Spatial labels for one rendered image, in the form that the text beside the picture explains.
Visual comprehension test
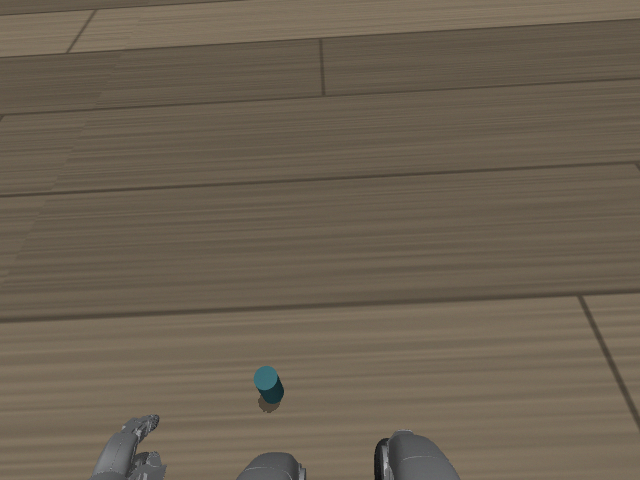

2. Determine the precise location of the can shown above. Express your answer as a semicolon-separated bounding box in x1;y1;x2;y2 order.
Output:
254;366;284;404

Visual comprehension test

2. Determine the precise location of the right robot foot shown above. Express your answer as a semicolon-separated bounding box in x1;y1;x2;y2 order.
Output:
374;438;390;480

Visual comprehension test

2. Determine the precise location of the left robot hand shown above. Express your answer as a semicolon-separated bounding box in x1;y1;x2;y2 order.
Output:
91;414;167;480

